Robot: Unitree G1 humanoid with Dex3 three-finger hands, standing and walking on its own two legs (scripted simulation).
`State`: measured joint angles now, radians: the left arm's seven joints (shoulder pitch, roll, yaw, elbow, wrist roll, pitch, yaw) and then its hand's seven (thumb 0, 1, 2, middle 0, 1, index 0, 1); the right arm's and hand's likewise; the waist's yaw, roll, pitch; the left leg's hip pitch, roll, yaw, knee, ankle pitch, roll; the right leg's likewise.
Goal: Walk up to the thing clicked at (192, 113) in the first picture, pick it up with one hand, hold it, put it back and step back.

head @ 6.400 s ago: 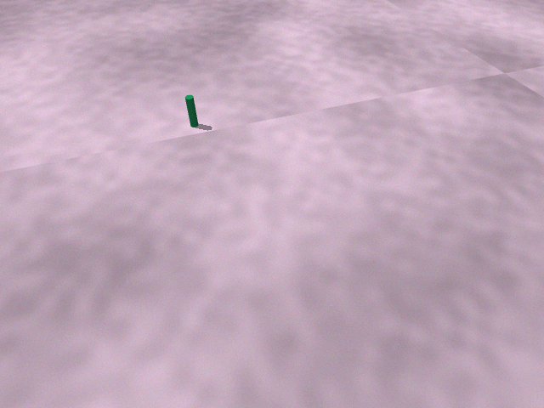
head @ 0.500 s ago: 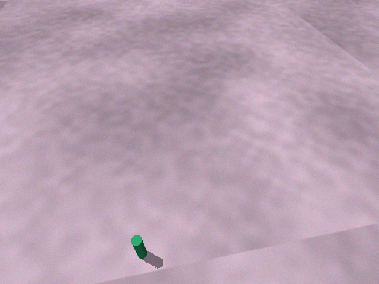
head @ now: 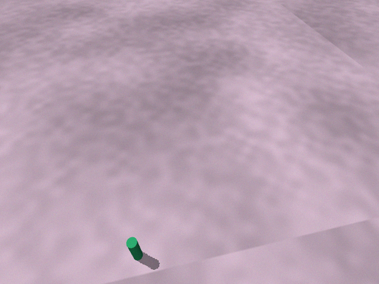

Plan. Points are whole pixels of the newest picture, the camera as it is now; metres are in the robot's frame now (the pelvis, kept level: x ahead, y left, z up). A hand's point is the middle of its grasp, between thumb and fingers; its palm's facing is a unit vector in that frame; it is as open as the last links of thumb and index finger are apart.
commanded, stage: stand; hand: left
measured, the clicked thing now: (135, 249) +0.39 +0.24 -0.69
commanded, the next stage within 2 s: none
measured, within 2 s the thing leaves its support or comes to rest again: neither
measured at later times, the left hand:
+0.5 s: hand out of the picture +0.08 +0.25 -0.15, palm faces -0.02 -0.94 -0.34, open 7.4 cm
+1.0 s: hand out of the picture +0.08 +0.24 -0.15, palm faces -0.02 -0.94 -0.35, open 7.4 cm
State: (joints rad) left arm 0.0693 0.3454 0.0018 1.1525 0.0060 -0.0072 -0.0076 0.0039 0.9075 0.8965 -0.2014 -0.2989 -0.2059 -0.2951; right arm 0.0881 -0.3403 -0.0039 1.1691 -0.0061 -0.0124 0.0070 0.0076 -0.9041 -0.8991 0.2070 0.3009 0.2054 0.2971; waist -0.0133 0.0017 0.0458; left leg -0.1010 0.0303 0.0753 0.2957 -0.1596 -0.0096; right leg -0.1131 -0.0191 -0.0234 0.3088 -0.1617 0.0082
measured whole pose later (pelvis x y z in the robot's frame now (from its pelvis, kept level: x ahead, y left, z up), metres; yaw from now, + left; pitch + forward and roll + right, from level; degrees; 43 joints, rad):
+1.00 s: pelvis +0.00 -0.01 +0.00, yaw +1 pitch -2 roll +0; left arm 0.11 0.35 -0.01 1.13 0.01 -0.01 -0.01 0.00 0.91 0.90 -0.20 -0.30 -0.21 -0.30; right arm 0.11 -0.35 0.00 1.15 -0.01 -0.01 0.01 0.01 -0.90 -0.90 0.21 0.30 0.21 0.30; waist -0.01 0.01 0.03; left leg -0.10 0.05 0.06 0.30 -0.16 -0.03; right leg -0.11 0.00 -0.04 0.31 -0.17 -0.01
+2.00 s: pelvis +0.01 -0.01 +0.00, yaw +0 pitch -2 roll +0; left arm 0.11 0.35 -0.01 1.12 0.01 -0.01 0.00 0.00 0.91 0.90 -0.20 -0.30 -0.21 -0.30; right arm 0.11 -0.35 0.01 1.13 -0.01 -0.01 0.00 0.01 -0.90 -0.90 0.21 0.30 0.21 0.30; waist 0.00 0.01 0.03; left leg -0.08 0.05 0.06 0.29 -0.17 -0.03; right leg -0.08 0.00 -0.04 0.30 -0.18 -0.01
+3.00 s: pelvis +0.01 +0.01 -0.07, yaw +2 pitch +13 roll -2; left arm 0.25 0.34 0.20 0.47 0.04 0.22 -0.06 -0.01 -0.51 0.06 -0.10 -0.08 -0.09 -0.09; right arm 0.22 -0.24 -0.01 0.59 0.02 -0.16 -0.07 0.01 -0.85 -0.88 0.21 0.30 0.21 0.30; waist -0.03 0.00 -0.10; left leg -0.74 0.05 0.01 0.99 -0.48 0.00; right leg -0.71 -0.03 -0.07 0.94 -0.47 0.01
